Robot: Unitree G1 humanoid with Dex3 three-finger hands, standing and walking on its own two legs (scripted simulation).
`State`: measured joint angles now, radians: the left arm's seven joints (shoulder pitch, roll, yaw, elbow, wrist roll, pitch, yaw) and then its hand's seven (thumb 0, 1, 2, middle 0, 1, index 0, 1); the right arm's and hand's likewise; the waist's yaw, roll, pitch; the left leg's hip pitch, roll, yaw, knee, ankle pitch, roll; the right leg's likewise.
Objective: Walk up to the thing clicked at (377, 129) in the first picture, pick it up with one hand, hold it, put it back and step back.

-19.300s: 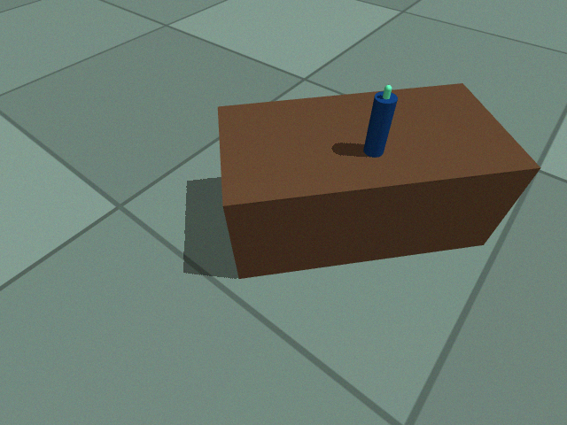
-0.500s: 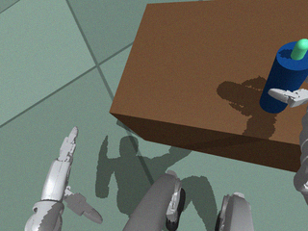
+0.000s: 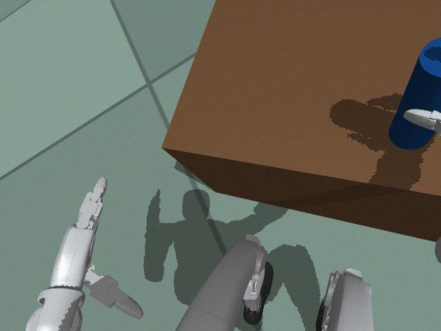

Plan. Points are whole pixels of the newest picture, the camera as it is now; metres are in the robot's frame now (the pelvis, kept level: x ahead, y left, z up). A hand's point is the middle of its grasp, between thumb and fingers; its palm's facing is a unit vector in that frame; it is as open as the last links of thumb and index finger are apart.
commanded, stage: open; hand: right
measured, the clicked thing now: (430, 95) +0.54 -0.17 -0.03
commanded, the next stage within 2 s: withdraw in 0.44 s
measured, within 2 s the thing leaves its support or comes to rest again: rests again in 0.50 s
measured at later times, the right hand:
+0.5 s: hand out of the picture +0.56 -0.20 -0.01, palm faces +0.14 +0.99 -0.01, open 14.0 cm
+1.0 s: hand out of the picture +0.56 -0.26 +0.08, palm faces +0.19 +0.98 -0.03, open 17.2 cm
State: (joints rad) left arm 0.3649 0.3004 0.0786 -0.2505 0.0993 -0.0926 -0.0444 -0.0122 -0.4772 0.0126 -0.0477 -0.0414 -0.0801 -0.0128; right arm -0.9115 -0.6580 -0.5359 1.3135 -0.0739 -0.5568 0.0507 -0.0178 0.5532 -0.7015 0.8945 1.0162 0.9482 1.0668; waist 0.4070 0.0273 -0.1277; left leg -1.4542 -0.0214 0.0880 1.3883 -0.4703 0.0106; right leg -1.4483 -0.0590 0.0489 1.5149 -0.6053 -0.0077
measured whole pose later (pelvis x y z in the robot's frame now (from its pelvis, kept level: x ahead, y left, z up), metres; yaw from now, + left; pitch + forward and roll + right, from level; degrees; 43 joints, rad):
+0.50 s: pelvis +0.00 +0.00 -0.01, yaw +0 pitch +31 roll +5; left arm 0.40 0.31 0.08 -0.31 0.09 -0.08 -0.05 -0.01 -0.52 0.04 -0.06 -0.05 -0.07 -0.04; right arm -0.97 -0.68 -0.53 1.31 -0.09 -0.52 0.08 -0.01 0.47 -0.28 0.55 0.44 0.56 0.45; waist 0.40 0.02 -0.14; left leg -1.49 -0.02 0.09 1.42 -0.47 0.01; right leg -1.49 -0.05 0.05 1.55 -0.61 -0.01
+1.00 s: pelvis +0.01 +0.00 +0.03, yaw +0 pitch +28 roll +6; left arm 0.43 0.30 0.03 -0.16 0.06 -0.04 -0.01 -0.01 -0.53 0.04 -0.06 -0.05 -0.07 -0.05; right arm -0.95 -0.74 -0.52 1.28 -0.03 -0.39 0.14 -0.02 0.49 -0.04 0.07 0.05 0.07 0.05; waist 0.34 0.00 -0.15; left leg -1.29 -0.03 0.09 1.25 -0.44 0.01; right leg -1.30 -0.06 0.05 1.39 -0.58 -0.01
